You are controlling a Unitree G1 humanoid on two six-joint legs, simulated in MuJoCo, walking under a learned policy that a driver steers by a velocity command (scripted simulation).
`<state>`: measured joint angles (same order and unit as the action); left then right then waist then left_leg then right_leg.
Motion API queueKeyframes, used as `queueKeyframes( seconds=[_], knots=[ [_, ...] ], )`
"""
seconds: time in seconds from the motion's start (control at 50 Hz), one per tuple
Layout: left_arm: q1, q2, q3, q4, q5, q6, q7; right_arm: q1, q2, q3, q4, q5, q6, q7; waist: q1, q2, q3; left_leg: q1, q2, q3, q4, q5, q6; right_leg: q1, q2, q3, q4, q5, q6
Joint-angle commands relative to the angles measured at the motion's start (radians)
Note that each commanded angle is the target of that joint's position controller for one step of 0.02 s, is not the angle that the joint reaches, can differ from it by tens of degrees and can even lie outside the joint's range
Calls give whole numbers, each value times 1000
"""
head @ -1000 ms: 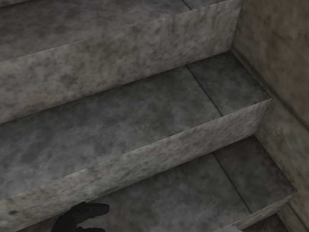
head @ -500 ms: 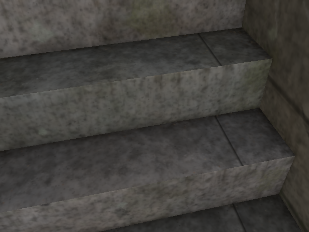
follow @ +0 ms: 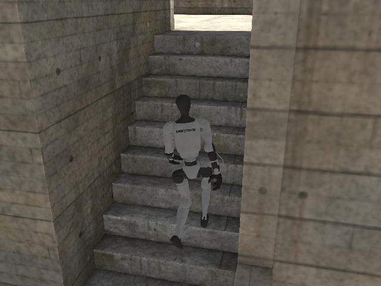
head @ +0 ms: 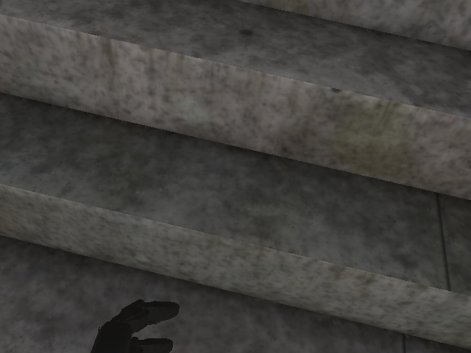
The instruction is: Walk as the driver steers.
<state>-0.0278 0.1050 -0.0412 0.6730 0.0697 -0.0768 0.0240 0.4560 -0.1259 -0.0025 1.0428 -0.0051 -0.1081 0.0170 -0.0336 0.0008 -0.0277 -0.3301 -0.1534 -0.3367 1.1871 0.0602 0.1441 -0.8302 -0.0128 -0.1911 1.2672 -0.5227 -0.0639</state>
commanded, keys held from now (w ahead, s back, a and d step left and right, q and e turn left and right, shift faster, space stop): w+q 0.02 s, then w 0.12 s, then w+e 0.72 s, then e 0.14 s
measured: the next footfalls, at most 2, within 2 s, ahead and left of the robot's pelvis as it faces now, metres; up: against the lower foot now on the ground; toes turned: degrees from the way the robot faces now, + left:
left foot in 0.42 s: +0.23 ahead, +0.26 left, +0.00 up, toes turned +6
right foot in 0.72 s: +0.31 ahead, -0.01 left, +0.21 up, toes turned -25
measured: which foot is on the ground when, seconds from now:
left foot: up 0.00-0.40, down 0.42-0.76, up 0.78-1.00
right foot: down 0.00-0.40, up 0.42-0.70, down 0.72-1.00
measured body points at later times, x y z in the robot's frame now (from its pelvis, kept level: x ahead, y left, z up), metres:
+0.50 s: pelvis +0.24 +0.12 +0.13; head +0.27 +0.13 +0.58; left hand +0.23 +0.36 -0.01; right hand +0.46 -0.06 +0.03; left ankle +0.19 +0.26 -0.61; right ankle +0.13 -0.08 -0.37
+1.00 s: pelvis +0.38 +0.13 +0.31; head +0.34 +0.17 +0.76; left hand +0.65 +0.27 +0.22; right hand +0.41 -0.13 +0.23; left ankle +0.46 +0.23 -0.09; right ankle +0.28 +0.01 -0.40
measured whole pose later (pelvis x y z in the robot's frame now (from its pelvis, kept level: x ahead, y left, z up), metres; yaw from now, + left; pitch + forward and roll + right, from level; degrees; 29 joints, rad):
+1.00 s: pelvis +0.38 +0.13 +0.31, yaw -21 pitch +0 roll -1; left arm 0.12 0.25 0.04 0.77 0.04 -0.02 0.01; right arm 0.25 -0.13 0.06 0.68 -0.01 -0.03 -0.06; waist -0.12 -0.05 -0.13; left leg -1.17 -0.06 -0.05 2.19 -0.36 -0.04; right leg -0.22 -0.06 -0.05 0.66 -0.43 0.03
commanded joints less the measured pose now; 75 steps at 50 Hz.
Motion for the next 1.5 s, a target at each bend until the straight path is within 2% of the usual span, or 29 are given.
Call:
queueKeyframes(
  seconds=[0.02,0.08,0.14,0.3,0.36,0.4,0.44,0.46,0.5,0.54,0.58,0.64,0.68,0.72,0.74,0.76,0.8,0.84,0.88,0.92,1.02,1.12,1.16,1.18,1.2,1.22,1.24,1.3,1.5],
  knots=[
    [378,65,65,171,-35,52,38,-396,-32,6,-336,12,-17,65,136,-51,-167,-657,51,9,965,-154,-66,680,-394,968,-672,178,-258],
    [258,-104,19,301,-1,29,19,-223,58,52,-356,47,42,69,-60,62,130,-650,146,105,1037,-202,0,212,-315,560,-813,-61,-116],
    [303,-61,15,345,-14,10,-18,-279,97,85,-431,80,48,44,-71,38,167,-826,207,86,999,-157,7,229,-283,324,-892,153,-78],
    [447,158,62,273,-82,17,5,-638,18,109,-539,37,45,23,75,-83,5,-354,319,444,52,-62,-100,465,-237,132,-1174,454,-124],
    [608,230,69,324,-46,50,1,-620,-102,62,-559,14,14,31,67,-221,-118,-100,136,545,-497,-392,-139,874,-145,171,-838,1466,-116],
    [431,255,81,210,-68,23,19,-341,-237,-13,-427,-8,41,-1,-45,-283,-165,198,230,318,-1033,128,-125,839,-153,253,-550,1184,-39],
    [349,24,57,135,-31,-71,-32,-19,-335,-43,-250,-68,111,-38,-54,215,-214,962,517,193,-538,1495,-101,-226,54,262,336,-57,27],
    [381,37,71,156,-84,-101,-36,135,-318,-49,-218,-117,116,-30,-135,257,-401,984,682,132,-557,1677,58,-399,105,415,877,-124,20],
    [138,-28,38,-12,-156,-51,-40,-27,-171,-24,-170,-78,112,-5,-68,265,-230,873,617,188,-695,711,59,-789,33,328,1258,-135,15],
    [-18,-141,-37,-170,-132,-2,-48,-151,-78,-8,-121,-45,102,-31,21,227,-29,612,608,250,-850,383,-9,-883,-18,341,1387,-192,14],
    [-297,-155,-76,-286,-48,-72,-82,286,-47,-9,64,-82,69,-39,-178,145,-149,1058,488,170,-689,1104,10,-1034,16,175,1280,-172,33],
    [-268,-176,-141,-374,-33,-55,-138,157,-77,-13,17,-34,51,-114,-41,62,-286,837,521,134,-845,755,24,-698,-120,267,721,-178,36],
    [-353,-140,-159,-424,10,-39,-159,-147,-148,-4,-62,50,70,-104,81,7,-243,39,402,314,-1115,941,19,223,-29,35,45,17,55],
    [-153,-21,-105,-330,-41,37,-75,-7,-335,-39,-8,49,39,-73,117,229,-399,164,457,236,-926,1749,51,536,98,62,-72,-206,46],
    [202,138,-26,-210,-37,45,-61,-129,-450,-64,-48,2,14,-33,312,283,-509,246,460,313,-663,2070,72,644,70,189,-100,-77,-33],
    [343,231,29,-123,-40,53,-54,-91,-408,-64,-84,-24,-20,-2,312,42,-591,-24,419,346,-423,1804,29,947,-29,394,-144,309,-151],
    [470,351,99,20,-48,106,3,-146,-323,-58,-71,-35,-39,55,283,-411,-595,-576,129,236,640,-348,-80,1187,-361,1001,-670,848,-402],
    [141,178,43,59,-56,99,-15,-323,-104,-2,-291,43,-6,32,85,-156,-54,-1077,111,180,1107,-589,-91,807,-274,598,-672,308,-169],
    [-53,70,22,50,-34,83,-36,-199,-51,53,-377,2,41,-10,-113,-104,79,-925,196,172,1012,-582,-102,385,-243,412,-760,194,-19],
    [-254,149,41,15,-19,77,-38,-49,-100,51,-372,-1,73,-43,-289,-103,135,-562,140,293,942,-503,-142,-11,-203,193,-913,279,-35],
    [26,202,64,37,-45,80,-36,-41,-108,24,-383,7,113,-131,-166,-187,152,-739,56,199,1099,-542,-204,335,-218,220,-991,522,-49],
    [-51,381,99,-58,-68,84,22,-56,-154,22,-491,-56,141,-87,-187,-159,-74,-582,199,308,623,-525,-199,709,-245,242,-986,830,-34],
    [27,440,121,-4,-132,112,15,-27,-159,17,-524,-95,112,-47,-227,-204,-196,-270,139,400,-59,-1038,-66,825,-198,232,-773,1316,-47],
    [53,370,115,-43,-125,122,20,41,-248,-14,-463,-92,84,-34,-192,17,-150,-142,175,238,-245,-697,-19,761,-121,228,-450,1412,33],
    [40,230,85,-96,-121,132,-7,204,-345,-26,-324,-78,92,-43,-122,582,-110,-33,287,-134,-531,-322,33,466,75,218,-118,350,138],
    [10,135,60,-112,-137,115,-41,144,-256,0,-313,-100,107,-68,-55,675,-132,-163,239,-295,-600,-163,21,460,205,462,228,143,167],
    [45,155,67,-103,-164,118,-62,27,-200,12,-381,-79,113,-73,-17,493,-111,-233,230,-146,-526,-271,-26,397,207,479,368,102,161],
    [106,176,66,-109,-60,132,-39,-172,-108,6,-395,-30,80,-75,45,57,92,-430,264,-31,-314,-316,6,345,180,377,410,216,138],
    [169,164,76,-136,-116,145,-17,-79,-123,-26,-470,-30,89,-153,11,10,2,-173,279,6,-320,-363,54,264,179,351,325,400,151]
  ],
)
Over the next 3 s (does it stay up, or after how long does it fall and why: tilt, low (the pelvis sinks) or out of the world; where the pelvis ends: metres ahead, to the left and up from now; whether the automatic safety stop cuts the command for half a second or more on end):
stays up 0.45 0.34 0.34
